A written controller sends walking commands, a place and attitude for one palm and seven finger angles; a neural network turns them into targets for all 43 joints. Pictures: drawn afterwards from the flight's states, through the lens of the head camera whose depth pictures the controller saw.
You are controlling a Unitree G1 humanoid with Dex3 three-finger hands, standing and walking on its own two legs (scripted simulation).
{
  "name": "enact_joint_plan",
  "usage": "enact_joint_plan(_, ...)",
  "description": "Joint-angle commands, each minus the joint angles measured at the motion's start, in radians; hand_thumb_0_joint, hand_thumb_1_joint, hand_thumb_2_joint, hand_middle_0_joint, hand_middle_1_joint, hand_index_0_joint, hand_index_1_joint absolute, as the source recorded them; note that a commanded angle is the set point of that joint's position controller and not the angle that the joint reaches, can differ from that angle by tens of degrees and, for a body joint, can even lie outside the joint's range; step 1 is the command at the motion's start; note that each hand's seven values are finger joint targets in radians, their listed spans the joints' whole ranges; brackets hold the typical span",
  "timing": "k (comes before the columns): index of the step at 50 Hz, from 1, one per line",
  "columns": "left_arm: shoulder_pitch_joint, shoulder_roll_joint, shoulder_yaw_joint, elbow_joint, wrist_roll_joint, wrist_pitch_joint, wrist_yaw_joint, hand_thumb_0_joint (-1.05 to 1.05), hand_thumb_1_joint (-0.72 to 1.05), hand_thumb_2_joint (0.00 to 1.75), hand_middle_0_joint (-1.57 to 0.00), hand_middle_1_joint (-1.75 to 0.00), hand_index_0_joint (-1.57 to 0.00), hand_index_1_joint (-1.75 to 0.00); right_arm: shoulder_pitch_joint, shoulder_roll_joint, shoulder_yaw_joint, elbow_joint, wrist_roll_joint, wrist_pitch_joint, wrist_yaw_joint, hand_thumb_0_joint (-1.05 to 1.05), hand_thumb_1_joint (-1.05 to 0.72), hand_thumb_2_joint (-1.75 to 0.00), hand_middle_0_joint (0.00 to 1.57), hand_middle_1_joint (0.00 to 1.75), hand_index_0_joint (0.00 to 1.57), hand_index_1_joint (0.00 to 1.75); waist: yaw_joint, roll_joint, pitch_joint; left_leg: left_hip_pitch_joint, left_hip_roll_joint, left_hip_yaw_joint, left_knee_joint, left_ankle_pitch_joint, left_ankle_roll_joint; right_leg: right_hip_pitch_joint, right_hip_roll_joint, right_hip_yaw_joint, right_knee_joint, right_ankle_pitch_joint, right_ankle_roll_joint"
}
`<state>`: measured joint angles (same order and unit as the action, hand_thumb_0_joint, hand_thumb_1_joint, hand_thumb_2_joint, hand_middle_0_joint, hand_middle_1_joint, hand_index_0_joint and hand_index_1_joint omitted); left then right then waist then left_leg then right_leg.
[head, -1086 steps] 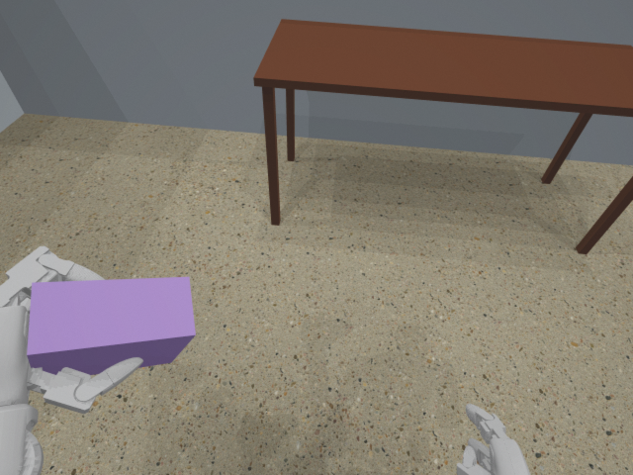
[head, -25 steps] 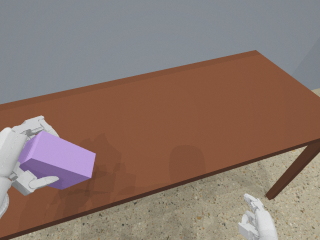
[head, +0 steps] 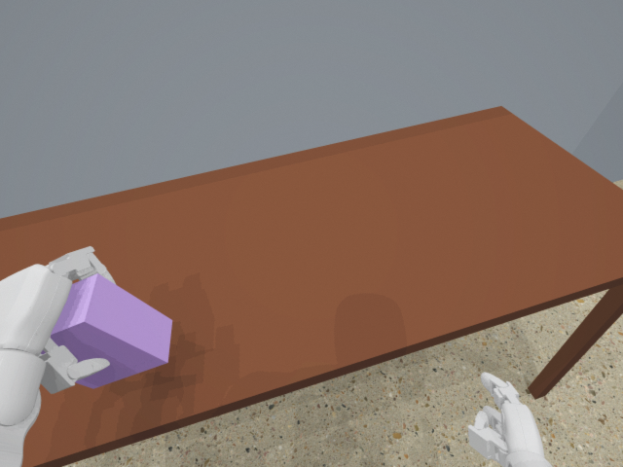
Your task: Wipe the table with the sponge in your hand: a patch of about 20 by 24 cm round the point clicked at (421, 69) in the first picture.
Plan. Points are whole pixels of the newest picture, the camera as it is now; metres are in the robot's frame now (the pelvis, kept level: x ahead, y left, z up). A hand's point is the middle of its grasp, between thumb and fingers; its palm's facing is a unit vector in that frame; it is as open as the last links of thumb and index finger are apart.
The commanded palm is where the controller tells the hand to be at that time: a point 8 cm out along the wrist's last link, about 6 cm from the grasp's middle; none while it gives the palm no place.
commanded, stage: turn the palm down, sponge in hand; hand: left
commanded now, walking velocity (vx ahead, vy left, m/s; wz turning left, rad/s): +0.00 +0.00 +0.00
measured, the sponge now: (109, 342) +0.22 +0.28 +0.08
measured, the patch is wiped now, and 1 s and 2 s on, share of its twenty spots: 0.00 0.00 0.00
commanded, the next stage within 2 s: move the sponge above the wiping area in 0.98 s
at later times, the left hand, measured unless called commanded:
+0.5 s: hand (57, 319) +0.23 +0.32 +0.12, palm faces +0.05 -0.13 -0.99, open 10.1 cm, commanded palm +0.19 +0.32 +0.19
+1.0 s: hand (56, 322) +0.22 +0.32 +0.12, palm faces +0.03 -0.08 -1.00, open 10.1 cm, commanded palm +0.19 +0.32 +0.19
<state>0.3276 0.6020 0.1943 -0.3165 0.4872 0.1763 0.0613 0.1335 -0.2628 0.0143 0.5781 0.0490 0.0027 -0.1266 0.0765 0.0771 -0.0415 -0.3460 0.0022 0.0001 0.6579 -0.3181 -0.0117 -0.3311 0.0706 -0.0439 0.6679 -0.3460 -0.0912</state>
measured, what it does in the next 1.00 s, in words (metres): stands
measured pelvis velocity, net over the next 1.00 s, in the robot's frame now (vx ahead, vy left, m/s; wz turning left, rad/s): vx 0.00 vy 0.04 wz -0.01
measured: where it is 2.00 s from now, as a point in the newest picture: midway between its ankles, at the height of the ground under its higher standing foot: outside the picture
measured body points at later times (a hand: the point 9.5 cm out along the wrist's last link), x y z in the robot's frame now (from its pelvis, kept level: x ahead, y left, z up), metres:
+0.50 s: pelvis +0.00 +0.04 +0.02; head -0.01 +0.00 +0.47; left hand +0.22 +0.33 +0.18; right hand +0.25 -0.17 -0.06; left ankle +0.02 +0.13 -0.72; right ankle +0.01 -0.06 -0.72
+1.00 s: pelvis +0.00 +0.04 +0.02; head -0.02 +0.00 +0.47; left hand +0.22 +0.32 +0.18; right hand +0.24 -0.17 -0.06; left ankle +0.02 +0.13 -0.72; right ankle +0.01 -0.06 -0.72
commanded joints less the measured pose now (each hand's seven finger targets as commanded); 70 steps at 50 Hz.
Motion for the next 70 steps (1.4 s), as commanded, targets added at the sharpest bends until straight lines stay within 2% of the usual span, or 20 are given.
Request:
enact_joint_plan(1,-0.185,0.236,0.124,-0.198,0.084,0.032,0.029,0.00,0.10,1.30,-1.20,-1.60,-1.20,-1.60,-0.205,-0.098,-0.016,-0.182,0.001,-0.048,-0.001,0.00,-0.90,-0.90,0.20,0.30,0.20,0.30,0.012,-0.006,-0.116,0.098,-0.012,-0.033,-0.106,0.168,0.053,0.043,-0.090,0.152,-0.216,0.128,0.063)
enact_joint_plan(4,-0.222,0.245,0.115,-0.199,0.138,0.064,0.012,0.00,0.10,1.30,-1.20,-1.60,-1.20,-1.60,-0.255,-0.095,-0.004,-0.173,0.004,-0.042,0.002,0.00,-0.90,-0.90,0.20,0.30,0.20,0.30,0.024,0.006,-0.088,0.133,-0.015,-0.042,-0.146,0.176,0.052,0.049,-0.074,0.151,-0.236,0.114,0.050)
enact_joint_plan(5,-0.217,0.191,0.062,-0.189,0.142,0.074,0.002,0.00,0.10,1.30,-1.20,-1.60,-1.20,-1.60,-0.241,-0.091,-0.004,-0.178,-0.001,-0.039,0.002,0.00,-0.90,-0.90,0.20,0.30,0.20,0.30,0.016,-0.005,-0.093,0.135,-0.010,-0.039,-0.157,0.180,0.055,0.070,-0.076,0.124,-0.240,0.127,0.053)
enact_joint_plan(9,-0.286,0.242,0.090,-0.191,0.222,0.095,0.003,0.00,0.10,1.30,-1.20,-1.60,-1.20,-1.60,-0.281,-0.093,0.004,-0.154,-0.002,-0.030,0.010,0.00,-0.90,-0.90,0.20,0.30,0.20,0.30,0.034,0.011,-0.099,0.168,-0.014,-0.063,-0.202,0.196,0.045,0.093,-0.060,0.142,-0.258,0.114,0.035)
enact_joint_plan(10,-0.288,0.189,0.037,-0.196,0.233,0.096,-0.001,0.00,0.10,1.30,-1.20,-1.60,-1.20,-1.60,-0.277,-0.088,0.003,-0.161,-0.005,-0.028,0.013,0.00,-0.90,-0.90,0.20,0.30,0.20,0.30,0.029,0.031,-0.118,0.178,-0.009,-0.056,-0.207,0.210,0.048,0.113,-0.064,0.115,-0.257,0.138,0.036)
enact_joint_plan(19,-0.361,0.191,-0.005,-0.161,0.344,0.157,-0.012,0.00,0.10,1.30,-1.20,-1.60,-1.20,-1.60,-0.344,-0.089,0.011,-0.125,-0.008,-0.016,0.033,0.00,-0.90,-0.90,0.20,0.30,0.20,0.30,0.047,0.044,-0.112,0.214,-0.013,-0.093,-0.273,0.257,0.039,0.176,-0.052,0.150,-0.286,0.176,0.012)
enact_joint_plan(20,-0.347,0.143,-0.052,-0.152,0.352,0.161,-0.018,0.00,0.10,1.30,-1.20,-1.60,-1.20,-1.60,-0.326,-0.086,0.007,-0.127,-0.010,-0.014,0.036,0.00,-0.90,-0.90,0.20,0.30,0.20,0.30,0.042,0.048,-0.123,0.220,-0.009,-0.084,-0.271,0.272,0.045,0.189,-0.057,0.122,-0.286,0.192,0.015)
enact_joint_plan(29,-0.383,0.202,-0.015,-0.105,0.442,0.197,-0.019,0.00,0.10,1.30,-1.20,-1.60,-1.20,-1.60,-0.378,-0.090,0.007,-0.098,-0.014,-0.001,0.065,0.00,-0.90,-0.90,0.20,0.30,0.20,0.30,0.075,0.036,-0.127,0.234,-0.010,-0.117,-0.309,0.327,0.040,0.235,-0.051,0.169,-0.301,0.225,-0.003)
enact_joint_plan(30,-0.366,0.129,-0.075,-0.112,0.426,0.197,-0.024,0.00,0.10,1.30,-1.20,-1.60,-1.20,-1.60,-0.360,-0.083,0.002,-0.107,-0.011,-0.001,0.066,0.00,-0.90,-0.90,0.20,0.30,0.20,0.30,0.059,0.022,-0.136,0.234,-0.006,-0.105,-0.306,0.324,0.043,0.241,-0.058,0.139,-0.301,0.229,0.005)
enact_joint_plan(36,-0.381,0.125,-0.092,-0.108,0.422,0.195,-0.038,0.00,0.10,1.30,-1.20,-1.60,-1.20,-1.60,-0.367,-0.081,0.003,-0.100,-0.008,-0.003,0.066,0.00,-0.90,-0.90,0.20,0.30,0.20,0.30,0.053,0.014,-0.113,0.242,-0.011,-0.109,-0.324,0.292,0.044,0.232,-0.061,0.148,-0.323,0.202,0.009)
enact_joint_plan(39,-0.424,0.184,-0.046,-0.119,0.440,0.191,-0.036,0.00,0.10,1.30,-1.20,-1.60,-1.20,-1.60,-0.388,-0.089,0.005,-0.095,-0.013,-0.003,0.062,0.00,-0.90,-0.90,0.20,0.30,0.20,0.30,0.068,0.040,-0.108,0.245,-0.014,-0.121,-0.337,0.259,0.046,0.235,-0.049,0.180,-0.324,0.187,0.000)
enact_joint_plan(40,-0.411,0.129,-0.092,-0.116,0.435,0.186,-0.037,0.00,0.10,1.30,-1.20,-1.60,-1.20,-1.60,-0.372,-0.081,0.003,-0.098,-0.012,-0.005,0.062,0.00,-0.90,-0.90,0.20,0.30,0.20,0.30,0.057,0.037,-0.120,0.248,-0.014,-0.108,-0.331,0.264,0.048,0.239,-0.054,0.153,-0.322,0.188,0.004)
enact_joint_plan(44,-0.398,0.187,-0.029,-0.113,0.433,0.174,-0.026,0.00,0.10,1.30,-1.20,-1.60,-1.20,-1.60,-0.382,-0.088,0.001,-0.088,-0.014,-0.010,0.058,0.00,-0.90,-0.90,0.20,0.30,0.20,0.30,0.069,0.016,-0.117,0.254,-0.019,-0.113,-0.328,0.264,0.047,0.242,-0.049,0.198,-0.338,0.184,-0.002)
enact_joint_plan(50,-0.410,0.123,-0.088,-0.085,0.431,0.187,-0.024,0.00,0.10,1.30,-1.20,-1.60,-1.20,-1.60,-0.381,-0.085,0.001,-0.087,-0.012,-0.014,0.056,0.00,-0.90,-0.90,0.20,0.30,0.20,0.30,0.056,0.011,-0.109,0.256,-0.023,-0.096,-0.323,0.257,0.049,0.228,-0.056,0.176,-0.345,0.181,0.003)
enact_joint_plan(54,-0.428,0.181,-0.046,-0.102,0.441,0.192,-0.027,0.00,0.10,1.30,-1.20,-1.60,-1.20,-1.60,-0.398,-0.091,0.003,-0.084,-0.015,-0.014,0.054,0.00,-0.90,-0.90,0.20,0.30,0.20,0.30,0.068,0.032,-0.122,0.262,-0.029,-0.103,-0.325,0.257,0.048,0.241,-0.052,0.212,-0.345,0.183,-0.005)
enact_joint_plan(57,-0.404,0.128,-0.094,-0.063,0.441,0.187,-0.036,0.00,0.10,1.30,-1.20,-1.60,-1.20,-1.60,-0.374,-0.087,0.001,-0.081,-0.016,-0.012,0.056,0.00,-0.90,-0.90,0.20,0.30,0.20,0.30,0.059,-0.005,-0.116,0.262,-0.029,-0.096,-0.319,0.274,0.049,0.226,-0.060,0.185,-0.350,0.196,0.005)
enact_joint_plan(64,-0.455,0.195,-0.034,-0.033,0.445,0.173,-0.018,0.00,0.10,1.30,-1.20,-1.60,-1.20,-1.60,-0.376,-0.094,0.000,-0.072,-0.013,-0.015,0.047,0.00,-0.90,-0.90,0.20,0.30,0.20,0.30,0.060,0.000,-0.104,0.260,-0.038,-0.090,-0.310,0.241,0.052,0.214,-0.054,0.225,-0.366,0.154,0.000)
enact_joint_plan(65,-0.453,0.129,-0.091,-0.031,0.438,0.167,-0.020,0.00,0.10,1.30,-1.20,-1.60,-1.20,-1.60,-0.366,-0.085,0.000,-0.080,-0.013,-0.018,0.047,0.00,-0.90,-0.90,0.20,0.30,0.20,0.30,0.047,0.007,-0.116,0.260,-0.035,-0.079,-0.304,0.249,0.055,0.222,-0.060,0.191,-0.358,0.174,0.005)
enact_joint_plan(69,-0.458,0.184,-0.040,-0.006,0.443,0.160,-0.014,0.00,0.10,1.30,-1.20,-1.60,-1.20,-1.60,-0.369,-0.095,-0.001,-0.066,-0.016,-0.019,0.045,0.00,-0.90,-0.90,0.20,0.30,0.20,0.30,0.056,-0.011,-0.118,0.271,-0.040,-0.087,-0.296,0.274,0.052,0.217,-0.056,0.228,-0.364,0.201,-0.001)
enact_joint_plan(70,-0.446,0.110,-0.103,-0.018,0.434,0.154,-0.017,0.00,0.10,1.30,-1.20,-1.60,-1.20,-1.60,-0.355,-0.086,-0.006,-0.075,-0.013,-0.022,0.047,0.00,-0.90,-0.90,0.20,0.30,0.20,0.30,0.041,0.007,-0.130,0.272,-0.035,-0.074,-0.291,0.277,0.057,0.223,-0.062,0.193,-0.359,0.209,0.007)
